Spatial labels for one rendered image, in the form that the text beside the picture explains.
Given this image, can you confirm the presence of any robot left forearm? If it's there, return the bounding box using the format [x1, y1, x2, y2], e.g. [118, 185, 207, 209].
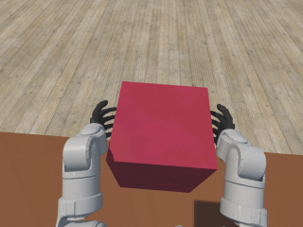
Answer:
[56, 123, 108, 227]

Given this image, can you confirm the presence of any left robot hand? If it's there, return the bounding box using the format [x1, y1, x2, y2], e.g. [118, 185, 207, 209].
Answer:
[90, 99, 116, 138]

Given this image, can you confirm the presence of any right robot hand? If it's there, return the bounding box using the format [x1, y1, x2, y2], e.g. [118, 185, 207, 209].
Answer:
[210, 104, 235, 145]

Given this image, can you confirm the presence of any carton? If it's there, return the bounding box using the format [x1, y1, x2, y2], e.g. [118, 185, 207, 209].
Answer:
[106, 81, 218, 193]

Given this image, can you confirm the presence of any robot right forearm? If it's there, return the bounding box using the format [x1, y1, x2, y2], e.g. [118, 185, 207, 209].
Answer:
[216, 129, 268, 227]

